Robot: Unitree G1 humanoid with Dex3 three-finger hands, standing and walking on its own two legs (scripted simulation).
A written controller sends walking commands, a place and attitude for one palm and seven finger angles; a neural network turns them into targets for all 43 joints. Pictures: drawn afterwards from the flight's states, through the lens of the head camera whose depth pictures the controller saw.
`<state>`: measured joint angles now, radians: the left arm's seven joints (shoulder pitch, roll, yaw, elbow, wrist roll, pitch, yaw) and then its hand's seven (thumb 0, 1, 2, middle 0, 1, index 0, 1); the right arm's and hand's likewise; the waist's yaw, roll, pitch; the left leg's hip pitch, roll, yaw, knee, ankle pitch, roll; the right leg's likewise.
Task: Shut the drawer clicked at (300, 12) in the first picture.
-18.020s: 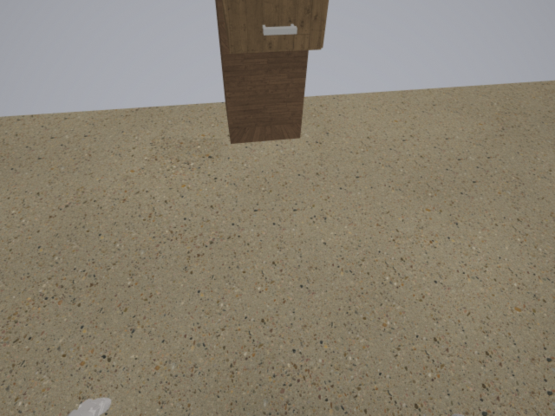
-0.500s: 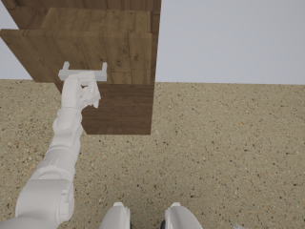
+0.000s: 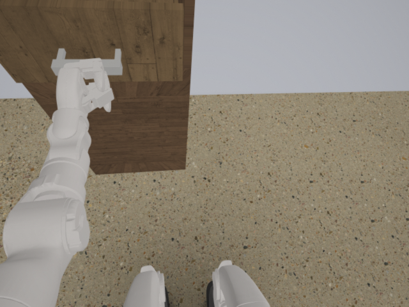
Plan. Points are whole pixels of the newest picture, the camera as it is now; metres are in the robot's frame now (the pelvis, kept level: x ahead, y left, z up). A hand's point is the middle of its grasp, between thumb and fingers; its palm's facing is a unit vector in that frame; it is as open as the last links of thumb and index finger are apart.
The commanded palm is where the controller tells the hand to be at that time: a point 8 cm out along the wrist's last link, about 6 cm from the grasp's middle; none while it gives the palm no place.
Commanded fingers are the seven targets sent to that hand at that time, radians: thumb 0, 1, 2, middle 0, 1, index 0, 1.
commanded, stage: push the drawer shut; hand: left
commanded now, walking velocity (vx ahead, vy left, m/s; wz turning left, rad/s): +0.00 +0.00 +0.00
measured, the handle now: (89, 60) +0.59 +0.17 +0.07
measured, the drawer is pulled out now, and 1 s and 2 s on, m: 0.05 0.00 0.00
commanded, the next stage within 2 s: pull the fist back off the drawer in 0.62 s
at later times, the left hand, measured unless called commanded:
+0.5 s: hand (112, 71) +0.56 +0.13 +0.07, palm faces +0.01 -1.00 -0.05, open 3.1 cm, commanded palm +0.58 +0.16 +0.07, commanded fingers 0.00 0.90 0.90 -1.40 -1.60 -1.40 -1.60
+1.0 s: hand (109, 70) +0.57 +0.14 +0.07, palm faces +0.01 -1.00 -0.06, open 3.1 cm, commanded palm +0.56 +0.16 +0.07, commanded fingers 0.00 0.90 0.90 -1.40 -1.60 -1.40 -1.60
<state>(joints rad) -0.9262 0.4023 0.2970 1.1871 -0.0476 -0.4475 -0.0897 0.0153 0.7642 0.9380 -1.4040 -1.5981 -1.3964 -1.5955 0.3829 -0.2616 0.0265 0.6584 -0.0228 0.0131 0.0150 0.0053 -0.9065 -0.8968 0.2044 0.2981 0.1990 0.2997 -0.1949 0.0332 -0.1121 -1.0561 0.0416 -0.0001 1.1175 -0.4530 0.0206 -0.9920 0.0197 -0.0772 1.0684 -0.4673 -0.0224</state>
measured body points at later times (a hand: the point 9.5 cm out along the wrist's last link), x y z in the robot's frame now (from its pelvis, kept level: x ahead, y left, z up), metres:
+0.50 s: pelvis +0.00 +0.01 -0.01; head +0.16 +0.03 +0.41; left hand +0.56 +0.18 +0.07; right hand -0.04 -0.25 -0.11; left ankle +0.04 +0.11 -0.65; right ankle +0.02 -0.11 -0.65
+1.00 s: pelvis -0.02 +0.01 -0.02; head +0.15 +0.04 +0.40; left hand +0.56 +0.19 +0.07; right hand -0.06 -0.25 -0.11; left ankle +0.04 +0.11 -0.65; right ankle +0.02 -0.11 -0.65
